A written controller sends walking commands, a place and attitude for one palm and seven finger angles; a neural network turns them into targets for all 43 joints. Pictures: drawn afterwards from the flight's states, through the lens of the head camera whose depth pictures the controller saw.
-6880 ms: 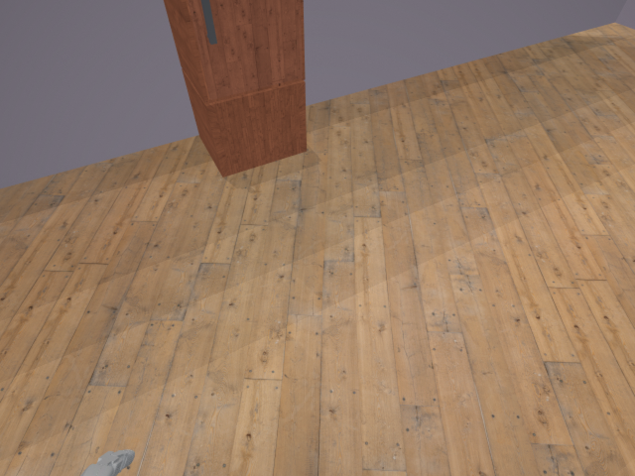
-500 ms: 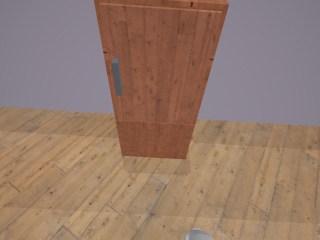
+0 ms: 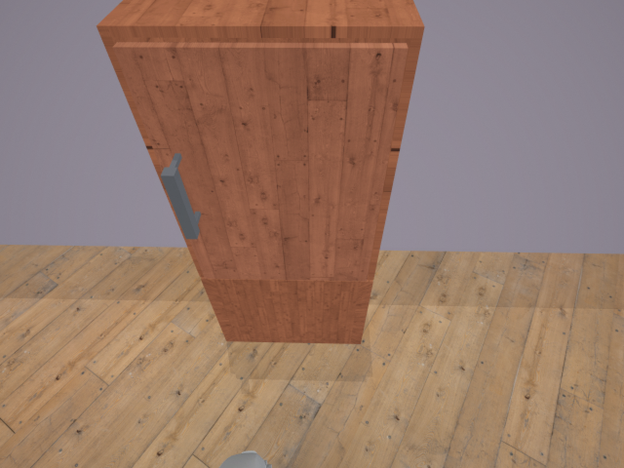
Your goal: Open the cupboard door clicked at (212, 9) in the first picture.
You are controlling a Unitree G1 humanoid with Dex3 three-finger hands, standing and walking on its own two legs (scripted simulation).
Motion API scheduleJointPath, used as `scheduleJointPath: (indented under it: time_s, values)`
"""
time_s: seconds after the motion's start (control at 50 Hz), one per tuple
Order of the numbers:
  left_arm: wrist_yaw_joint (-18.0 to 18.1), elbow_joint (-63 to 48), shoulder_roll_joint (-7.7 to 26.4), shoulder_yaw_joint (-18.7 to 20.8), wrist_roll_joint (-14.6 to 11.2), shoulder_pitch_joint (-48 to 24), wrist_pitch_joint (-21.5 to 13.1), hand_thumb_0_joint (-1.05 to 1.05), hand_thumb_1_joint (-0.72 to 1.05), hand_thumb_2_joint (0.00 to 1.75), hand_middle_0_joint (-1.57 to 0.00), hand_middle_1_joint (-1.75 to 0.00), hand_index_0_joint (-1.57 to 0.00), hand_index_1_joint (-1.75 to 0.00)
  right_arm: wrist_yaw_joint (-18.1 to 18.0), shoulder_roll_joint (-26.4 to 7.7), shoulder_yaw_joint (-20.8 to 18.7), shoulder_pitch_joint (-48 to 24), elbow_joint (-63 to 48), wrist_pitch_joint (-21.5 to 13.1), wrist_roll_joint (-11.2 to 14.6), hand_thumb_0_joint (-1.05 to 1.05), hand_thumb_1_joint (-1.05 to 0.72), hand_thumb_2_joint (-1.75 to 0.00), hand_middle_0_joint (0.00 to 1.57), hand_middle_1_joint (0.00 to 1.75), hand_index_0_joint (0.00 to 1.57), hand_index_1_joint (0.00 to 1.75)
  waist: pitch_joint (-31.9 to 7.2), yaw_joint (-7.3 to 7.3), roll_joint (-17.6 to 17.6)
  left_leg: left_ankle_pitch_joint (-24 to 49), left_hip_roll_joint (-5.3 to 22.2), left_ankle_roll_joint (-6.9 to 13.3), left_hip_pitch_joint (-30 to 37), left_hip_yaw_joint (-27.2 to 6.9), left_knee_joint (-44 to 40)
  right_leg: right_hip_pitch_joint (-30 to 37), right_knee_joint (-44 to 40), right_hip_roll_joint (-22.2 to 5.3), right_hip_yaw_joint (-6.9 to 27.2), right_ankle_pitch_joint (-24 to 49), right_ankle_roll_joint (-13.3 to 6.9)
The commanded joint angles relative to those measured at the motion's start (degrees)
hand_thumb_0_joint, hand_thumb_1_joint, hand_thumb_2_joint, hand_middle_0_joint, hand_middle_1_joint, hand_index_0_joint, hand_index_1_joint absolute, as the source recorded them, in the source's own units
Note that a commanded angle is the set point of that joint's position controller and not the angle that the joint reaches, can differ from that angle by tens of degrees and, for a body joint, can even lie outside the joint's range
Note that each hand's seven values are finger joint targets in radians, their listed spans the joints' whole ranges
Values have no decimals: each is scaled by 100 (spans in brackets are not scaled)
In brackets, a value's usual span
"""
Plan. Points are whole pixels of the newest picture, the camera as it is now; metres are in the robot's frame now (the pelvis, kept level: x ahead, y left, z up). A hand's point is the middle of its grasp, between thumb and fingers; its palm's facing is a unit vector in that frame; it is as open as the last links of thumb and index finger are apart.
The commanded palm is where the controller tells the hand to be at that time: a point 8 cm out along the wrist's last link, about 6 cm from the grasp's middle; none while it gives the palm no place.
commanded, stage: come to a stop and stand still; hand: left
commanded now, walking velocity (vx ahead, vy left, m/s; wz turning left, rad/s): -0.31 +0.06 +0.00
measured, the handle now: (185, 197) +0.58 +0.28 -0.03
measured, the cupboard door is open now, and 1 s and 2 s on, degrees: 0 0 0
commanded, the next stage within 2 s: look again from close up in 1.42 s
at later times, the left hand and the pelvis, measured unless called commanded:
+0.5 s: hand out of the picture +0.03 +0.19 -0.18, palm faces +0.00 -0.96 -0.29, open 7.4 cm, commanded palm none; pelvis -0.01 -0.01 -0.02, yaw -3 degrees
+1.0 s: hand out of the picture -0.04 +0.18 -0.18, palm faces +0.06 -0.97 -0.22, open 7.4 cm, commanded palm none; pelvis -0.01 +0.00 +0.00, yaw -1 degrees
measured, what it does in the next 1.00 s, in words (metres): steps on the spot: left foot, then right foot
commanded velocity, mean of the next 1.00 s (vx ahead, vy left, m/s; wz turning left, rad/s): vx -0.02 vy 0.04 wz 0.00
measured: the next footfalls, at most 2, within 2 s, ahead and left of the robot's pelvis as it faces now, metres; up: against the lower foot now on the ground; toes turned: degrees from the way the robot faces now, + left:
left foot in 0.10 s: +0.14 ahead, +0.14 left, +0.00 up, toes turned +6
right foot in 0.50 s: +0.02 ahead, -0.13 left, +0.00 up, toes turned -7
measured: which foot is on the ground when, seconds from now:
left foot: up 0.00-0.08, down 0.10-0.50, up 0.52-0.96, down 0.98-1.00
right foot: down 0.00-0.20, up 0.22-0.48, down 0.50-1.00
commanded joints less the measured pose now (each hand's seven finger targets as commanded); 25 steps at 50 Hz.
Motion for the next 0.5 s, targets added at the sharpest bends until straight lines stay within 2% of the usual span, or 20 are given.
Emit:
scheduleJointPath:
  time_s: [0.0,0.02,0.04,0.06,0.08,0.1,0.12,0.14,0.16,0.2,0.26,0.3,0.34,0.38,0.4,0.42,0.44,0.46,0.48]
  values:
    - [12,-109,578,61,-3,403,-37,0,90,90,-20,-30,-20,-30,22,105,154,327,-25,-75,50,0,-90,-90,20,30,20,30,-35,65,-801,178,-193,-79,760,7,-1124,18,-798,-1436,1064,2297,-577]
    - [36,-111,562,39,-28,335,7,0,90,90,-20,-30,-20,-30,-14,68,194,365,22,-75,59,0,-90,-90,20,30,20,30,-84,13,-774,477,-242,-95,1119,-31,-1554,6,-583,-1319,912,2502,-468]
    - [54,-78,539,0,-58,303,47,0,90,90,-20,-30,-20,-30,-36,20,215,424,78,-84,66,0,-90,-90,20,30,20,30,-156,-33,-718,1071,-299,-99,1599,-30,-2116,-90,-332,-1133,790,2505,-286]
    - [66,-44,494,-36,-79,342,85,0,90,90,-20,-30,-20,-30,-53,-119,198,525,146,-109,78,0,-90,-90,20,30,20,30,-271,-80,-450,2130,-159,-65,2098,-146,-2509,-204,-41,-948,683,2219,-55]
    - [92,-52,349,-66,-106,558,133,0,90,90,-20,-30,-20,-30,-90,-416,167,578,130,-163,72,0,-90,-90,20,30,20,30,-514,7,50,3659,315,85,2508,-463,-2454,-325,194,-750,668,1542,167]
    - [131,-42,271,-97,-99,720,198,0,90,90,-20,-30,-20,-30,-125,-628,116,501,102,-137,92,0,-90,-90,20,30,20,30,-448,54,423,4599,764,374,2573,-748,-2366,-431,236,-593,620,586,321]
    - [177,-76,263,-90,-73,739,259,0,90,90,-20,-30,-20,-30,-140,-727,74,452,75,-62,90,0,-90,-90,20,30,20,30,-127,35,407,4612,880,512,2282,-687,-2424,-394,242,-499,619,-2,360]
    - [165,-43,298,-89,-77,794,317,0,90,90,-20,-30,-20,-30,-188,-697,98,215,47,-32,105,0,-90,-90,20,30,20,30,-82,105,768,4721,952,636,2229,-817,-2602,-431,402,-473,518,-275,436]
    - [153,-28,398,-68,-87,757,373,0,90,90,-20,-30,-20,-30,-223,-714,87,157,31,3,112,0,-90,-90,20,30,20,30,-87,66,1149,4831,1023,775,2096,-967,-2835,-322,830,-432,470,-745,475]
    - [128,-113,501,-13,-81,725,460,0,90,90,-20,-30,-20,-30,-272,-800,31,135,-4,48,98,0,-90,-90,20,30,20,30,-96,53,1233,4916,1265,1062,2051,-1139,-3085,-605,1929,-366,663,-1831,456]
    - [120,-224,483,86,-42,727,547,0,90,90,-20,-30,-20,-30,-299,-918,-82,-68,-185,133,53,0,-90,-90,20,30,20,30,-499,23,801,4547,1416,1316,2213,-1081,-2878,-1060,3041,-330,925,-1984,471]
    - [98,-325,416,112,-31,661,554,0,90,90,-20,-30,-20,-30,-278,-932,-135,-159,-272,155,40,0,-90,-90,20,30,20,30,-695,23,371,4110,1409,1339,2308,-1021,-2797,-1228,3228,-299,940,-1877,504]
    - [83,-464,298,120,-29,603,554,0,90,90,-20,-30,-20,-30,-241,-940,-198,-190,-344,159,13,0,-90,-90,20,30,20,30,-910,-6,370,3395,1316,1259,2223,-973,-2837,-1111,2929,-301,884,-1759,521]
    - [59,-502,222,110,-31,617,535,0,90,90,-20,-30,-20,-30,-188,-932,-208,-283,-357,169,-4,0,-90,-90,20,30,20,30,-885,-5,704,2268,1173,1099,1825,-921,-2992,-696,2193,-316,726,-1611,485]
    - [55,-464,213,98,-31,775,496,0,90,90,-20,-30,-20,-30,-158,-875,-190,-398,-369,168,-4,0,-90,-90,20,30,20,30,-835,85,826,1591,1047,986,1563,-867,-3003,-382,1633,-304,666,-1406,461]
    - [49,-351,200,94,-33,1023,463,0,90,90,-20,-30,-20,-30,-120,-824,-173,-465,-357,187,7,0,-90,-90,20,30,20,30,-863,189,700,624,825,788,1217,-746,-2968,136,925,-242,518,-888,455]
    - [53,-215,303,101,-7,1322,424,0,90,90,-20,-30,-20,-30,-88,-675,-153,-511,-365,222,34,0,-90,-90,20,30,20,30,-745,328,338,-373,439,505,688,-517,-2706,656,71,-283,550,-416,443]
    - [68,-220,634,101,69,1230,364,0,90,90,-20,-30,-20,-30,-48,-288,-79,-413,-383,280,98,0,-90,-90,20,30,20,30,-399,264,-878,-1039,-140,126,190,-164,-1943,413,-933,-1037,1639,-1404,222]
    - [74,-408,1035,110,69,796,362,0,90,90,-20,-30,-20,-30,19,-80,-2,-578,-543,317,91,0,-90,-90,20,30,20,30,156,249,-1839,-1076,-461,-70,10,-49,-1291,-555,-1848,-1943,2901,-2876,-166]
